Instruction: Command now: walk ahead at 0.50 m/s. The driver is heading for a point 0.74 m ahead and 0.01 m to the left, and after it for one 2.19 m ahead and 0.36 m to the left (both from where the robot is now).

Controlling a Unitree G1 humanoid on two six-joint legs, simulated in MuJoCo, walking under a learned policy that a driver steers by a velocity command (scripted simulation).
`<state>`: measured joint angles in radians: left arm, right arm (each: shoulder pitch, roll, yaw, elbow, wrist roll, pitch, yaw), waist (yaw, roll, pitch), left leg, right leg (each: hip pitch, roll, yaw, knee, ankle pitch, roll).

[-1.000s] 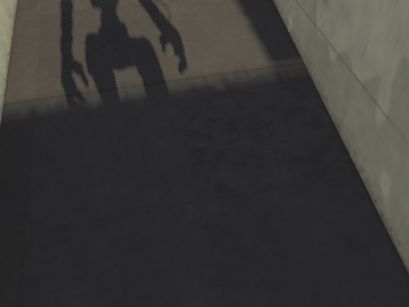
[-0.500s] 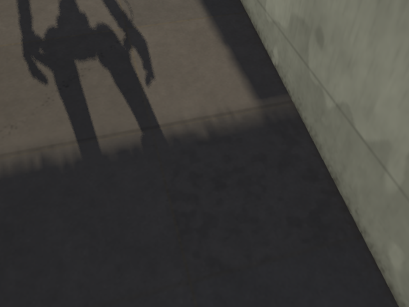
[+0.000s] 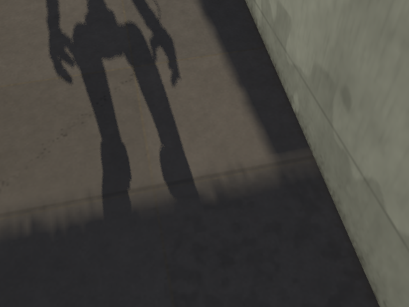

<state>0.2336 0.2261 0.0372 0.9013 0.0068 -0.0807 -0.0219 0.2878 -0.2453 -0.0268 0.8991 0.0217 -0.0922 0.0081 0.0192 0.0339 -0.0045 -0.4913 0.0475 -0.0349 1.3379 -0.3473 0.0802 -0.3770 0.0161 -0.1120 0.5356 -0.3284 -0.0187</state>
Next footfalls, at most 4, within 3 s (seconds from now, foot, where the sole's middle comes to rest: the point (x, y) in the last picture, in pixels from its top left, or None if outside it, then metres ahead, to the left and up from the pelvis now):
0.40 left None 0.40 0.16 -0.71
0.92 right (237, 237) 0.70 -0.05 -0.67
1.38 left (165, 176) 0.92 0.21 -0.63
1.72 right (228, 191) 0.86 -0.02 -0.65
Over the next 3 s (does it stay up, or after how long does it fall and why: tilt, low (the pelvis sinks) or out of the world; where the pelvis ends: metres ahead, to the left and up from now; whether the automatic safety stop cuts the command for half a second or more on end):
stays up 1.08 0.16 0.15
